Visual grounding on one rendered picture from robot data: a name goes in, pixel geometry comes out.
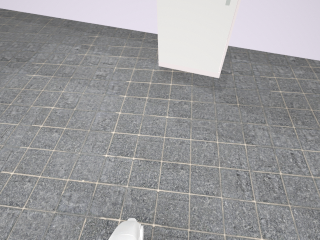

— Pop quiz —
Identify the fridge door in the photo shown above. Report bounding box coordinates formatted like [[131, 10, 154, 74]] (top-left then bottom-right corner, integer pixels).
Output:
[[157, 0, 238, 73]]

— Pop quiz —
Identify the robot left shin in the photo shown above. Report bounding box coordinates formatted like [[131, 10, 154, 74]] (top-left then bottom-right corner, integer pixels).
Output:
[[127, 218, 137, 222]]

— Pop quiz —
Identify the robot left thigh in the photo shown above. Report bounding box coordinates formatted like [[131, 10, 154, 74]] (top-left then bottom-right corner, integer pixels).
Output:
[[109, 220, 144, 240]]

